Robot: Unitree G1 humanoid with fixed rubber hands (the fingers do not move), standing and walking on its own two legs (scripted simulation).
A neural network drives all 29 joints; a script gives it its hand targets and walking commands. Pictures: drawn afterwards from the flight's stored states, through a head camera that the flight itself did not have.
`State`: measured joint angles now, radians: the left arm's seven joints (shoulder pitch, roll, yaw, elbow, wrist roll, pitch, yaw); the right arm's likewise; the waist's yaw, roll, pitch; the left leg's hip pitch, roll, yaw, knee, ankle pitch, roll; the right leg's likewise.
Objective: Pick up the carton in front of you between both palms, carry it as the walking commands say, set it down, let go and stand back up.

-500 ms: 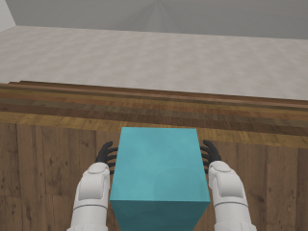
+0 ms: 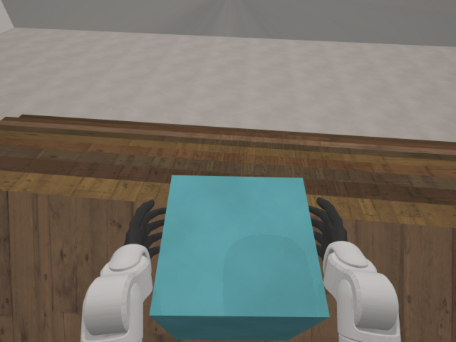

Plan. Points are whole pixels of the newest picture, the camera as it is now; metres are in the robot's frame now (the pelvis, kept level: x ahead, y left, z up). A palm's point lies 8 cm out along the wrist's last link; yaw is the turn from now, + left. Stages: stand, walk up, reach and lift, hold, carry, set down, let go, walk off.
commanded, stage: carry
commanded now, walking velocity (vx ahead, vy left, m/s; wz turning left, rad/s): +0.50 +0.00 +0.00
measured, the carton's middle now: (234, 264) +0.27 +0.00 +0.03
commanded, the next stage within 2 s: none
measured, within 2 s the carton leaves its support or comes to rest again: neither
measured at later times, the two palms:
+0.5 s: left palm (187, 154) +0.53 +0.11 +0.06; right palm (315, 160) +0.52 -0.19 +0.06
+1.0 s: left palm (195, 83) +0.92 +0.12 +0.06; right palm (287, 83) +0.90 -0.19 +0.07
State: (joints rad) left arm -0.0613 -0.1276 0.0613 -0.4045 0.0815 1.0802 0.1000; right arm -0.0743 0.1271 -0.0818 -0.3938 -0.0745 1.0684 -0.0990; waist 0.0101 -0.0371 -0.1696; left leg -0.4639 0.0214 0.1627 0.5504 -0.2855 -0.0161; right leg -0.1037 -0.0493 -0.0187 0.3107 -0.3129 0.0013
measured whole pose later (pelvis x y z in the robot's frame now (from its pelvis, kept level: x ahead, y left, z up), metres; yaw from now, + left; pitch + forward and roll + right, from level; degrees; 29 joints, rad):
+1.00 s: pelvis +0.62 -0.01 -0.04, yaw -2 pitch +2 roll +0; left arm -0.23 -0.11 0.14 -0.26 0.02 1.05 0.21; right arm -0.24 0.14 -0.16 -0.25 -0.03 1.04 -0.20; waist -0.04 -0.03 -0.07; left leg -0.56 0.04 0.19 0.67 -0.15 0.10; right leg -0.07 -0.09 -0.15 0.78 -0.55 0.02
